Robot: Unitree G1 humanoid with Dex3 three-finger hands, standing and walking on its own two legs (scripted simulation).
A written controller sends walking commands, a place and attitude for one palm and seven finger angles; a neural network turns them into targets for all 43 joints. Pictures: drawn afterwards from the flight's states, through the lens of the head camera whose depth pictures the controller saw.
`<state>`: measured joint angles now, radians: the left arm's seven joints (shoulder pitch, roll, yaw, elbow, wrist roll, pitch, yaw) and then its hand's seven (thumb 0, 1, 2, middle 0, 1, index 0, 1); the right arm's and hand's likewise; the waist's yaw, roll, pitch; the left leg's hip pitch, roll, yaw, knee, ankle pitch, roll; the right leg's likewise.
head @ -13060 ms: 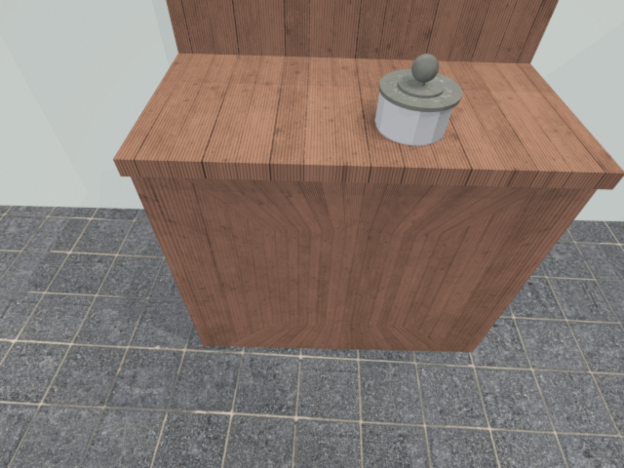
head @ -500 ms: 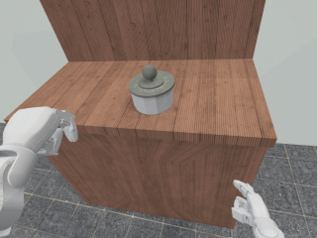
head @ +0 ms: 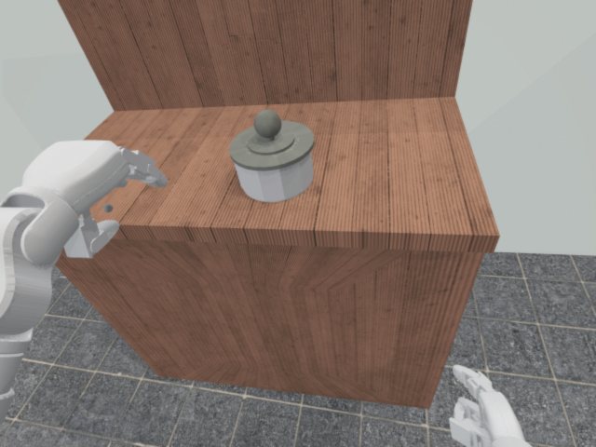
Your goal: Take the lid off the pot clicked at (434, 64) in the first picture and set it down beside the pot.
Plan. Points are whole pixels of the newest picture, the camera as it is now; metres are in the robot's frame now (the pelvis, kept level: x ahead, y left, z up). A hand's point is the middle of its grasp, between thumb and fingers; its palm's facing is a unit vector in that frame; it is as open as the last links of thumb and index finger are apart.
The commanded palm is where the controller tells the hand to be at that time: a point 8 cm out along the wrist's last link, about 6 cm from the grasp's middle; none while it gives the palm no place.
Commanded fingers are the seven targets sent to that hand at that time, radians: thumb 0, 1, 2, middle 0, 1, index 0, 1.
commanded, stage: reach forward and open the fingers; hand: left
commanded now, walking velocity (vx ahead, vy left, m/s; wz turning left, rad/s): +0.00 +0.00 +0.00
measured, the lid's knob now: (267, 123) +0.59 +0.12 +0.17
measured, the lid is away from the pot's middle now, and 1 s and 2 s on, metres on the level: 0.00 0.00 0.00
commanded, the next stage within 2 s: move the open hand above the knob in 0.34 s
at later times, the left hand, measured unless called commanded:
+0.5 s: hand (120, 181) +0.32 +0.23 +0.25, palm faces +0.00 +0.04 -1.00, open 10.0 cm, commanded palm +0.29 +0.23 +0.31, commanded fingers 0.00 -0.41 1.74 -0.88 -0.08 -0.88 -0.08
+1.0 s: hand (179, 143) +0.40 +0.19 +0.25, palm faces -0.04 +0.02 -1.00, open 10.1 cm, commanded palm +0.37 +0.19 +0.31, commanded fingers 0.00 -0.41 1.74 -0.88 -0.08 -0.88 -0.08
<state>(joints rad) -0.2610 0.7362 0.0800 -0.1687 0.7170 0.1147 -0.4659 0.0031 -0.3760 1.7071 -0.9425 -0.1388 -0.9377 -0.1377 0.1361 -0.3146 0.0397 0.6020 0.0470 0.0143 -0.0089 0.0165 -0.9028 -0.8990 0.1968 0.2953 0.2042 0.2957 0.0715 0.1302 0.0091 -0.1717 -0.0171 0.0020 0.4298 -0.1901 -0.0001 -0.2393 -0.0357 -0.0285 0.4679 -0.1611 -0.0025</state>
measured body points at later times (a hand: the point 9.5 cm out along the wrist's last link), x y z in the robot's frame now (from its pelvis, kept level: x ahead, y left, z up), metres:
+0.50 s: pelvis +0.00 +0.00 +0.00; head -0.02 -0.06 +0.44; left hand +0.32 +0.23 +0.30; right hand +0.22 -0.21 -0.10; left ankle +0.03 +0.12 -0.74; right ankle +0.06 -0.12 -0.74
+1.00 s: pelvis +0.02 +0.01 +0.00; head +0.01 -0.05 +0.44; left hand +0.40 +0.19 +0.30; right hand +0.22 -0.21 -0.11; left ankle +0.03 +0.12 -0.74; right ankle +0.06 -0.12 -0.74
